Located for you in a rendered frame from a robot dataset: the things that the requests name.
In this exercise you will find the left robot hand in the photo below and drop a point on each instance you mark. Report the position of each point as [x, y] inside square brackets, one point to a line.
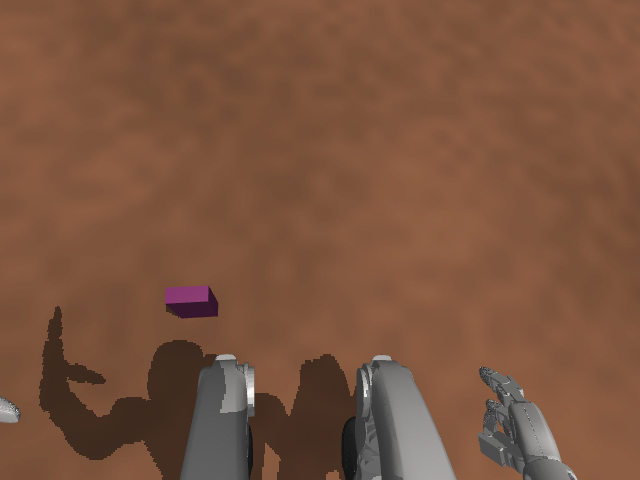
[9, 412]

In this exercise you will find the carton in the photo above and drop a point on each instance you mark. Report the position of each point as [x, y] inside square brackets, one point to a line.
[192, 301]

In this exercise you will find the right robot foot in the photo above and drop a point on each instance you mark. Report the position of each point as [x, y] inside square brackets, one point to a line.
[348, 449]

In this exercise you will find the right robot arm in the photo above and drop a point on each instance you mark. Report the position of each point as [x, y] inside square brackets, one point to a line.
[547, 469]

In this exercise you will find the right robot hand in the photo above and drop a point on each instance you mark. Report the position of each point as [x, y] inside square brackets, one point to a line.
[528, 436]

